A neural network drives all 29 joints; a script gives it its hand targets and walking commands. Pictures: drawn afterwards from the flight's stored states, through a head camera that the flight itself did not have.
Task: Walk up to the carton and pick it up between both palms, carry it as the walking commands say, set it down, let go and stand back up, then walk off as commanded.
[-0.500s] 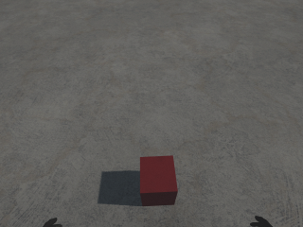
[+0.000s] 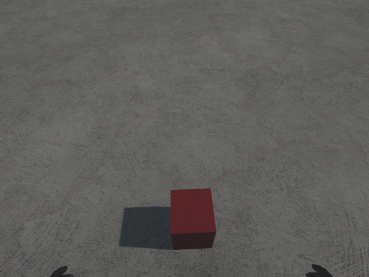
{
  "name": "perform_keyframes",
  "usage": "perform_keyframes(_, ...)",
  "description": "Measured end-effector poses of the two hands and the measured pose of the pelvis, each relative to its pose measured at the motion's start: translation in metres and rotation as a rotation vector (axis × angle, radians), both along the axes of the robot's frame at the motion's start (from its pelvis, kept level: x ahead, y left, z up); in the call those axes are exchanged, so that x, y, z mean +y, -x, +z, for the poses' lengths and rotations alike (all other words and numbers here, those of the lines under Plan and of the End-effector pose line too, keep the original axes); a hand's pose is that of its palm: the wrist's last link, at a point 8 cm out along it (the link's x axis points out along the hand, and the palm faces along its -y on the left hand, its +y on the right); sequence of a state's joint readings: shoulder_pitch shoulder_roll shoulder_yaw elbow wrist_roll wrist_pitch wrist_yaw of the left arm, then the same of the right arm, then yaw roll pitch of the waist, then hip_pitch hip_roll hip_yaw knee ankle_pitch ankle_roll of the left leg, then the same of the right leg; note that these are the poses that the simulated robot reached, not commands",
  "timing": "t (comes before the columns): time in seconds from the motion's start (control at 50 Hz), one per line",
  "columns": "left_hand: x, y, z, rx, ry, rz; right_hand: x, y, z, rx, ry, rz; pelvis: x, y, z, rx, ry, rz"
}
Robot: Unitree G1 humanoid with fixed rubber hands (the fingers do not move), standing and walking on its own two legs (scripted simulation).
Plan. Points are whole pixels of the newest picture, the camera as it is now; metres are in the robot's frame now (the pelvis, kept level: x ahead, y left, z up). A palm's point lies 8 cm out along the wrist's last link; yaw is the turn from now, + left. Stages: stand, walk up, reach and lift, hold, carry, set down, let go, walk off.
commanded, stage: walk off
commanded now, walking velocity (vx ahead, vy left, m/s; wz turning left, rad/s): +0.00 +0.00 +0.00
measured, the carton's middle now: (191, 219) +0.47 -0.02 -0.66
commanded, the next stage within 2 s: stand in 0.42 s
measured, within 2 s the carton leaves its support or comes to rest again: neither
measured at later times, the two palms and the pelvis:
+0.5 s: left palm out of the picture +0.03 +0.31 -0.13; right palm out of the picture +0.07 -0.27 -0.13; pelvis -0.01 +0.01 -0.01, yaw +5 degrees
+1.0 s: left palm out of the picture +0.01 +0.27 -0.13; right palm out of the picture +0.08 -0.26 -0.13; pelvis +0.00 +0.00 +0.00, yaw +5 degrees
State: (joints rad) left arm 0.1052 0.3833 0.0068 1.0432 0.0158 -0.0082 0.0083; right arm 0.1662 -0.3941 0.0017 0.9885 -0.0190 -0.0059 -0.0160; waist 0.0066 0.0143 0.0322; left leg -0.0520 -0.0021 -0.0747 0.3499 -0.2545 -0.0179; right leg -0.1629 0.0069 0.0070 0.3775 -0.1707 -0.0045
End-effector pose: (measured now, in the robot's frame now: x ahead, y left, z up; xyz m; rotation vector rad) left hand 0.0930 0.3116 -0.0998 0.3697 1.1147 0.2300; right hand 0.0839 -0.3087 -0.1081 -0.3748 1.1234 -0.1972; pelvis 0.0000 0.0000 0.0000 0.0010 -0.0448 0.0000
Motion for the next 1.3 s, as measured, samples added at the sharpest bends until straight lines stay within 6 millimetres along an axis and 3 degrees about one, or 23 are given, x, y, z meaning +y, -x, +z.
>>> perform_keyframes(0.26, -0.001, 0.005, -0.003, 0.022, 0.004, 0.013, 0.003, 0.005, -0.004, 0.032, -0.012, -0.007, 0.000, 0.000, 0.000, 0.007, 0.001, 0.011)
perform_keyframes(0.36, -0.008, 0.026, -0.015, 0.070, 0.024, 0.052, 0.019, 0.013, -0.014, 0.080, -0.047, 0.006, 0.001, 0.003, -0.003, 0.019, 0.009, 0.043)
perform_keyframes(0.5, 0.002, 0.065, -0.028, 0.120, 0.035, 0.135, 0.035, 0.015, -0.020, 0.110, -0.046, 0.048, 0.007, 0.011, -0.010, 0.030, 0.020, 0.088)
perform_keyframes(0.7, -0.016, 0.089, -0.029, 0.124, 0.072, 0.169, 0.047, -0.010, -0.019, 0.064, -0.067, 0.089, 0.004, 0.010, -0.007, 0.033, 0.007, 0.105)
perform_keyframes(0.84, -0.030, 0.090, -0.030, 0.129, 0.092, 0.174, 0.050, -0.013, -0.021, 0.056, -0.091, 0.086, 0.000, 0.006, -0.005, 0.029, 0.007, 0.103)
perform_keyframes(1.3, -0.055, 0.082, -0.036, 0.167, 0.125, 0.189, 0.045, 0.033, -0.033, 0.180, -0.104, 0.007, -0.009, -0.006, -0.005, 0.020, 0.010, 0.091)
